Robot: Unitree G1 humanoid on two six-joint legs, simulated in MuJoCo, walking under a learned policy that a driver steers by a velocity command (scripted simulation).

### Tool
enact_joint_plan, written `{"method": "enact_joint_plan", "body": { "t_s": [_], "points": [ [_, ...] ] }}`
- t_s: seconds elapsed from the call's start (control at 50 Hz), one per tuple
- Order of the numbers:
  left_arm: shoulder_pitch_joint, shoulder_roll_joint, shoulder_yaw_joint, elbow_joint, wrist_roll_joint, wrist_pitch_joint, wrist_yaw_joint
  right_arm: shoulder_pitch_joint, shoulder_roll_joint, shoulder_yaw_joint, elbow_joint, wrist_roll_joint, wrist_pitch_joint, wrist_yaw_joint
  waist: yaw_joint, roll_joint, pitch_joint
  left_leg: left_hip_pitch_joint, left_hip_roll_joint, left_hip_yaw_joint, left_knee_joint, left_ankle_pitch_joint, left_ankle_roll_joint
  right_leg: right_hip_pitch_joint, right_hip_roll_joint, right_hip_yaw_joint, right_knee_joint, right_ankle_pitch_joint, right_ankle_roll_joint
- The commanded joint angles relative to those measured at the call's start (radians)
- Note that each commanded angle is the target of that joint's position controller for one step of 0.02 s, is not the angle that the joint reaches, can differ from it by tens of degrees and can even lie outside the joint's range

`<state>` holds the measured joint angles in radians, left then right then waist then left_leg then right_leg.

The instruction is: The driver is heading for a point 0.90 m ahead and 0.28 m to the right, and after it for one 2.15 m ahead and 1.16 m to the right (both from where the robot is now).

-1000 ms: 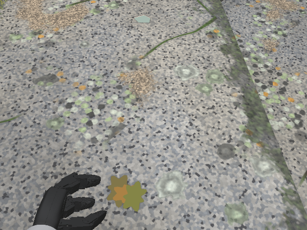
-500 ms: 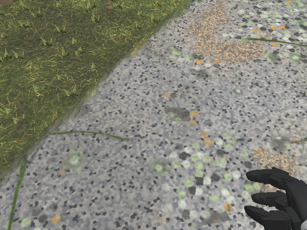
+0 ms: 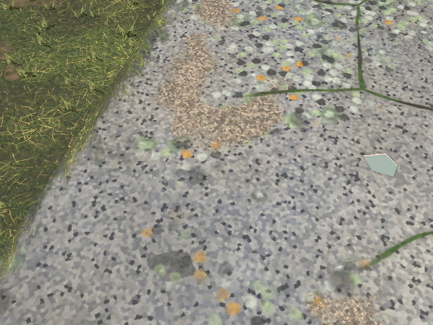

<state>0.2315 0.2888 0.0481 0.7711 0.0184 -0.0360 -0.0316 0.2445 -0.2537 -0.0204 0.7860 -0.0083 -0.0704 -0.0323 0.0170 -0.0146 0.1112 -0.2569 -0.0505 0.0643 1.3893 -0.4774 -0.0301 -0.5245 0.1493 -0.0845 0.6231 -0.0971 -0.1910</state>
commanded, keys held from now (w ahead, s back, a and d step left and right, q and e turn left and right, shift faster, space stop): e+shift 0.24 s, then w+e+shift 0.36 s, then w+shift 0.38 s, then w+q+shift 0.02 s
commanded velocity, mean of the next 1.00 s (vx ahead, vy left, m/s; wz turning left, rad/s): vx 0.60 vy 0.00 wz -0.74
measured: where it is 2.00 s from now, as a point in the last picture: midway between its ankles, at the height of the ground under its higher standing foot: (392, 138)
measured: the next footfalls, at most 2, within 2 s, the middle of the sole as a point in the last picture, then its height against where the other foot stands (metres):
left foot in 0.48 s outside the picture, level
right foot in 0.96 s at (315, 322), level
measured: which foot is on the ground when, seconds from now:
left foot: up 0.00-0.46, down 0.48-0.98, up 1.00-1.00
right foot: down 0.00-0.46, up 0.48-0.94, down 0.96-1.00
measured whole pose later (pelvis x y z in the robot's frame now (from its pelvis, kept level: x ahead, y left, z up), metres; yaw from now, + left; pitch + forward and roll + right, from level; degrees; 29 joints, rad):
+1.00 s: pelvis +0.39 -0.12 +0.01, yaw -45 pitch +4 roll -1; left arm 0.01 0.28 0.00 0.62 0.05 -0.04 -0.05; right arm 0.63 -0.23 0.00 0.97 -0.01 -0.06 -0.01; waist -0.10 -0.03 0.02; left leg 0.07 0.08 0.11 0.69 -0.41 0.02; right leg -0.52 0.08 -0.10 0.64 -0.20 -0.15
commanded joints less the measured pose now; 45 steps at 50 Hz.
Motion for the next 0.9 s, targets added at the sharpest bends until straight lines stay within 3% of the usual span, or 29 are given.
{"method": "enact_joint_plan", "body": {
  "t_s": [0.02,0.04,0.08,0.14,0.18,0.24,0.28,0.3,0.38,0.42,0.44,0.46,0.48,0.5,0.52,0.54,0.56,0.6,0.62,0.66,0.72,0.8,0.86,0.88,0.9],
  "points": [
    [0.09,0.155,0.058,-0.084,-0.028,0.034,0.035,0.094,-0.151,-0.015,-0.109,-0.039,0.011,-0.003,-0.013,0.1,-0.308,-0.417,0.037,-0.162,0.169,0.034,-0.011,0.562,-0.393,0.672,-0.272,0.502,-0.229],
    [0.083,0.129,0.049,-0.076,-0.028,0.037,0.038,0.038,-0.146,-0.015,-0.128,-0.047,0.026,-0.003,-0.025,0.124,-0.227,-0.396,0.059,-0.161,0.074,0.028,-0.018,0.442,-0.345,0.616,-0.303,0.458,-0.193],
    [0.113,0.135,0.049,-0.058,-0.021,0.033,0.035,0.003,-0.13,-0.01,-0.148,-0.047,0.074,-0.009,-0.034,0.12,-0.173,-0.304,0.081,-0.151,-0.091,0.035,-0.034,0.283,-0.291,0.53,-0.309,0.553,-0.137],
    [0.101,0.182,0.067,-0.069,-0.007,0.031,0.033,-0.021,-0.094,0.003,-0.166,-0.038,0.094,-0.013,-0.031,0.068,-0.231,-0.282,0.079,-0.147,-0.225,0.113,-0.043,0.268,-0.222,0.485,-0.264,0.592,-0.058],
    [0.093,0.191,0.074,-0.079,-0.014,0.046,0.04,-0.067,-0.102,0.001,-0.185,-0.032,0.103,-0.011,-0.016,0.018,-0.248,-0.31,0.073,-0.162,-0.289,0.171,-0.046,0.287,-0.192,0.511,-0.264,0.436,0.003],
    [0.09,0.198,0.083,-0.095,-0.022,0.073,0.046,-0.143,-0.115,-0.004,-0.204,-0.025,0.114,-0.007,0.018,-0.044,-0.219,-0.361,0.057,-0.192,-0.376,0.216,-0.048,0.325,-0.158,0.589,-0.298,0.095,0.056],
    [0.092,0.197,0.087,-0.106,-0.015,0.078,0.037,-0.173,-0.121,-0.004,-0.205,-0.03,0.105,0.002,0.041,-0.078,-0.209,-0.368,0.054,-0.21,-0.446,0.22,-0.048,0.344,-0.146,0.67,-0.367,-0.349,0.027],
    [0.088,0.202,0.089,-0.113,-0.009,0.077,0.028,-0.191,-0.127,-0.005,-0.206,-0.031,0.096,0.005,0.051,-0.106,-0.187,-0.375,0.047,-0.213,-0.492,0.207,-0.045,0.352,-0.151,0.712,-0.389,-0.472,0.004],
    [0.088,0.207,0.094,-0.122,0.007,0.06,0.008,-0.247,-0.135,-0.006,-0.207,-0.023,0.049,0.015,0.073,-0.126,-0.138,-0.29,0.011,-0.21,-0.696,0.157,-0.026,0.344,-0.16,0.775,-0.358,-0.539,-0.023],
    [-0.004,0.199,0.09,-0.151,0.012,0.058,0.0,-0.185,-0.136,-0.009,-0.19,0.0,0.035,0.014,0.019,-0.128,-0.127,-0.087,-0.01,-0.2,-0.817,0.133,-0.011,0.197,-0.14,0.761,-0.32,-0.509,0.005],
    [-0.073,0.191,0.086,-0.173,0.014,0.059,-0.004,-0.107,-0.142,-0.015,-0.167,0.014,0.03,0.006,-0.04,-0.111,-0.12,0.099,-0.01,-0.186,-0.911,0.165,0.0,0.056,-0.116,0.739,-0.291,-0.51,0.036],
    [-0.103,0.164,0.077,-0.181,0.012,0.055,-0.005,-0.02,-0.168,-0.028,-0.145,0.021,0.023,-0.007,-0.101,-0.053,-0.111,0.29,0.02,-0.173,-1.011,0.215,0.009,-0.097,-0.061,0.676,-0.208,-0.551,0.083],
    [-0.063,0.1,0.062,-0.178,-0.005,0.041,0.004,0.054,-0.247,-0.051,-0.136,0.012,0.014,-0.021,-0.115,0.11,-0.151,0.434,0.198,-0.323,-1.096,0.043,0.034,-0.224,0.027,0.502,0.049,-0.58,0.132],
    [-0.061,0.038,0.034,-0.219,-0.022,0.025,0.007,0.047,-0.335,-0.064,-0.168,-0.023,0.017,-0.025,-0.095,0.232,-0.196,0.455,0.455,-0.697,-1.207,-0.272,0.107,-0.334,0.084,0.33,0.299,-0.505,0.159],
    [-0.115,0.116,0.039,-0.243,0.0,0.019,0.003,-0.015,-0.332,-0.076,-0.16,-0.037,0.019,-0.021,-0.064,0.153,-0.14,0.349,0.487,-0.807,-1.238,-0.356,0.159,-0.408,-0.041,0.294,0.408,-0.328,0.164],
    [-0.151,0.158,0.049,-0.243,0.012,0.023,-0.006,-0.028,-0.265,-0.061,-0.162,-0.027,0.018,-0.012,-0.062,0.084,-0.098,0.298,0.438,-0.69,-1.212,-0.297,0.149,-0.411,-0.09,0.282,0.447,-0.246,0.169],
    [-0.128,0.156,0.05,-0.228,0.019,0.028,-0.02,-0.031,-0.234,-0.051,-0.16,-0.02,0.015,-0.004,-0.051,0.077,-0.085,0.268,0.365,-0.547,-1.211,-0.191,0.117,-0.389,-0.099,0.269,0.469,-0.193,0.18],
    [-0.074,0.146,0.048,-0.206,0.026,0.045,-0.048,0.009,-0.214,-0.041,-0.147,-0.015,0.008,0.0,-0.043,0.125,-0.091,0.23,0.285,-0.359,-1.225,-0.04,0.085,-0.352,-0.123,0.208,0.567,-0.115,0.19],
    [-0.079,0.131,0.04,-0.211,0.026,0.048,-0.053,0.049,-0.202,-0.039,-0.132,-0.019,0.0,0.01,-0.047,0.123,-0.086,0.207,0.268,-0.32,-1.229,-0.006,0.083,-0.347,-0.135,0.2,0.594,-0.082,0.187],
    [-0.101,0.109,0.027,-0.216,0.022,0.047,-0.053,0.111,-0.19,-0.04,-0.108,-0.025,-0.016,0.029,-0.06,0.118,-0.063,0.189,0.255,-0.279,-1.246,0.021,0.085,-0.368,-0.133,0.215,0.606,-0.028,0.179],
    [-0.167,0.111,0.021,-0.217,0.023,0.04,-0.049,0.184,-0.184,-0.044,-0.072,-0.026,-0.033,0.041,-0.082,0.113,-0.003,0.202,0.253,-0.224,-1.286,0.07,0.101,-0.406,-0.117,0.233,0.526,0.024,0.172],
    [-0.322,0.092,0.002,-0.246,0.024,0.022,-0.063,0.276,-0.16,-0.038,-0.014,-0.023,-0.039,0.043,-0.126,0.11,0.044,0.268,0.251,-0.116,-1.321,0.29,0.113,-0.386,-0.116,0.134,0.305,0.027,0.156],
    [-0.415,0.054,-0.027,-0.279,0.023,0.008,-0.076,0.356,-0.166,-0.034,0.052,-0.025,-0.034,0.03,-0.145,0.133,0.047,0.352,0.283,-0.051,-1.318,0.625,0.125,-0.3,-0.129,0.012,0.138,-0.038,0.115],
    [-0.417,0.045,-0.036,-0.282,0.024,0.005,-0.073,0.362,-0.172,-0.033,0.076,-0.025,-0.03,0.025,-0.131,0.142,0.04,0.375,0.287,-0.015,-1.292,0.805,0.125,-0.238,-0.12,-0.023,0.079,-0.08,0.089],
    [-0.385,0.041,-0.04,-0.273,0.025,0.004,-0.064,0.349,-0.184,-0.032,0.093,-0.022,-0.025,0.019,-0.094,0.161,0.008,0.379,0.284,0.03,-1.225,1.11,0.123,-0.121,-0.083,-0.066,0.03,-0.135,0.059]
  ]
}}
